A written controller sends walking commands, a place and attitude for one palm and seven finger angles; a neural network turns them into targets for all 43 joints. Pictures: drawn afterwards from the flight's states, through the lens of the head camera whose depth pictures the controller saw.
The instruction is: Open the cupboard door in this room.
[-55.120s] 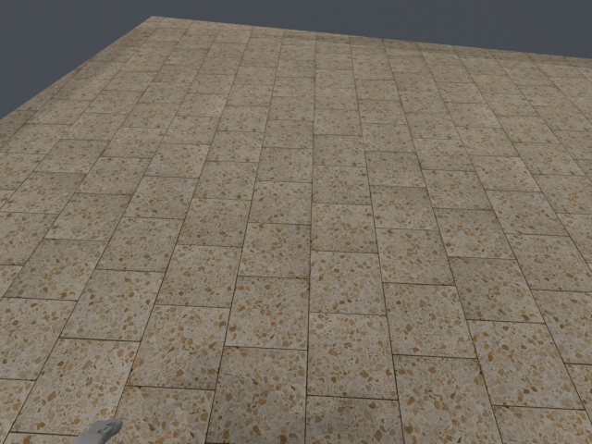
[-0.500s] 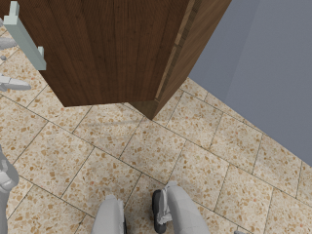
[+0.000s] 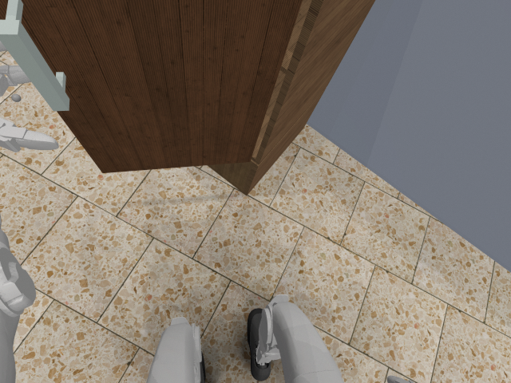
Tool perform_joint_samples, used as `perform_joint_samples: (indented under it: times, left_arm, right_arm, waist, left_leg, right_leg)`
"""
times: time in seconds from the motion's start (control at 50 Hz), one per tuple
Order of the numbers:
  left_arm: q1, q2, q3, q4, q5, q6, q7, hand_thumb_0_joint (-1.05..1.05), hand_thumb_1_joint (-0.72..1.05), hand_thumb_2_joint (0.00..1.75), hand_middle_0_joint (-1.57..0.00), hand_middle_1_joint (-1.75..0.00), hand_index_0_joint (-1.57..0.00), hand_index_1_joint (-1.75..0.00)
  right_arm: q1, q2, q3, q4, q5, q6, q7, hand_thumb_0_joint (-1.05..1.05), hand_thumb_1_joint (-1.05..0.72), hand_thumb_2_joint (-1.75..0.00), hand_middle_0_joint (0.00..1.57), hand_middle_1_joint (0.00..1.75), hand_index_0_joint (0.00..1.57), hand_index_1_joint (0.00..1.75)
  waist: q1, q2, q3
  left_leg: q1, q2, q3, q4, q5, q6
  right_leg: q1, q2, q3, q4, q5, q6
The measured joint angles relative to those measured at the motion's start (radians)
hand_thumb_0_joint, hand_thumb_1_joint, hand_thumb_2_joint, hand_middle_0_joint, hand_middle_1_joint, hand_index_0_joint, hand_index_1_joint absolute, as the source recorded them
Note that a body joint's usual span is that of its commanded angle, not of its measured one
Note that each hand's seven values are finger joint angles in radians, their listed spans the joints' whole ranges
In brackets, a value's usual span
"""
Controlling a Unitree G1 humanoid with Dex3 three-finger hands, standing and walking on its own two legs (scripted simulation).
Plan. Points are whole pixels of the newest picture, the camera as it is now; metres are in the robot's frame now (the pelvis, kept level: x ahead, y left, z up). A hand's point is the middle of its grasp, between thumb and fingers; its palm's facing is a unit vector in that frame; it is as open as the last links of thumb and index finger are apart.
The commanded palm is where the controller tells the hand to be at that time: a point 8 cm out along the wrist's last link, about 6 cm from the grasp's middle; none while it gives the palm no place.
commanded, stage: slide the fingers in behind the handle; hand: left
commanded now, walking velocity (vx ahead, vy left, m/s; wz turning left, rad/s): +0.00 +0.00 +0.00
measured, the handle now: (40, 59) +0.55 +0.26 +0.06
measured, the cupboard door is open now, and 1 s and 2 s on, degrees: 46 46 46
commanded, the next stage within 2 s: close the thumb around the handle in 1.26 s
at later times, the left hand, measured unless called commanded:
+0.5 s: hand (41, 95) +0.51 +0.26 +0.05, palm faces +0.05 -1.00 -0.01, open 14.0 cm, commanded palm +0.48 +0.29 +0.05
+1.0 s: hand (61, 97) +0.50 +0.23 +0.05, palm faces +0.08 -1.00 -0.02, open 14.0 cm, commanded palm +0.48 +0.26 +0.05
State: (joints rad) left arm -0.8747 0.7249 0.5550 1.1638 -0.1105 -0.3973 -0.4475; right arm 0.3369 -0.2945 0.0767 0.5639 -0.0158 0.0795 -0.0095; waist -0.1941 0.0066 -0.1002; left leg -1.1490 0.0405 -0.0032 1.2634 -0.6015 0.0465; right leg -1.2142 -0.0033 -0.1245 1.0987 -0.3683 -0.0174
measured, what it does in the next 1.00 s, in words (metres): stands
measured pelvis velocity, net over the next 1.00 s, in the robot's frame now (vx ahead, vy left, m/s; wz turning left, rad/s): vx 0.01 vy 0.00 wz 0.02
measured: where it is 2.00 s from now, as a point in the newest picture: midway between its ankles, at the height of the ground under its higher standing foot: (228, 376)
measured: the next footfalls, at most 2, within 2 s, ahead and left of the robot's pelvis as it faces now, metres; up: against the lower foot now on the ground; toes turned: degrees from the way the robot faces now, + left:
none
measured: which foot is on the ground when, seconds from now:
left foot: down 0.00-1.00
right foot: down 0.00-1.00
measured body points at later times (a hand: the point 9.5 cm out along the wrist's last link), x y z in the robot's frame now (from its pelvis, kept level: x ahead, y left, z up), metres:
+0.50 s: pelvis +0.01 +0.01 +0.01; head +0.18 +0.04 +0.42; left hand +0.50 +0.31 +0.05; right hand +0.03 -0.26 -0.10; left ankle -0.01 +0.08 -0.63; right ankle +0.07 -0.12 -0.63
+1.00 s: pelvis +0.01 +0.00 +0.01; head +0.16 +0.03 +0.43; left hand +0.49 +0.28 +0.06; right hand +0.04 -0.26 -0.10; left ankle -0.01 +0.08 -0.63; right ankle +0.07 -0.12 -0.63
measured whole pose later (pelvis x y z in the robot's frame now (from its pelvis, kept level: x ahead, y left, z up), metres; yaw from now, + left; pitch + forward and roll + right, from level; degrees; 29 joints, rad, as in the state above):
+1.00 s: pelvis +0.01 +0.00 +0.01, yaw +1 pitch +26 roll -4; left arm -0.83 0.53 0.44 1.12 -0.11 -0.47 -0.27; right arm 0.34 -0.26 0.05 0.59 -0.03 0.09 0.01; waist -0.17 0.02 -0.11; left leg -1.07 0.02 0.01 1.21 -0.60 0.05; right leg -1.15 -0.02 -0.11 1.08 -0.38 -0.01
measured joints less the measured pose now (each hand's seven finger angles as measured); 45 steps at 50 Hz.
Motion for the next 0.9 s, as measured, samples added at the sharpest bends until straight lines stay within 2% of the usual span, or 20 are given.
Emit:
perform_joint_samples:
  times: [0.28,0.64,0.9]
  left_arm:
    - [0.014,-0.057,-0.042,-0.019,-0.013,-0.004,0.036,-0.01,-0.5,0.3,-0.3,-1.2,-0.3,-1.2]
    - [0.076,-0.153,-0.083,-0.078,-0.01,-0.039,0.114,-0.01,-0.5,0.3,-0.3,-1.2,-0.3,-1.2]
    - [0.057,-0.205,-0.127,-0.06,-0.012,-0.066,0.166,-0.01,-0.5,0.3,-0.3,-1.2,-0.29,-1.2]
  right_arm:
    - [0.014,0.019,0.004,0.014,0.0,0.003,0.008,0.01,-0.9,-0.9,0.2,0.3,0.2,0.3]
    - [0.019,0.028,-0.017,0.011,-0.005,0.012,0.02,0.01,-0.91,-0.9,0.2,0.3,0.2,0.3]
    - [0.01,0.031,-0.024,0.028,-0.011,0.007,0.021,0.01,-0.91,-0.9,0.2,0.3,0.2,0.3]
  waist:
    - [0.013,0.01,-0.005]
    - [0.019,0.013,-0.017]
    - [0.03,0.016,-0.016]
  left_leg:
    - [0.025,-0.007,0.006,-0.02,0.001,0.005]
    - [0.072,-0.01,0.015,-0.049,-0.001,0.007]
    - [0.082,-0.018,0.011,-0.052,0.005,0.002]
  right_leg:
    - [0.022,-0.005,0.007,-0.013,-0.002,0.007]
    - [0.063,-0.004,0.018,-0.032,-0.007,0.012]
    - [0.071,-0.012,0.015,-0.026,-0.011,0.008]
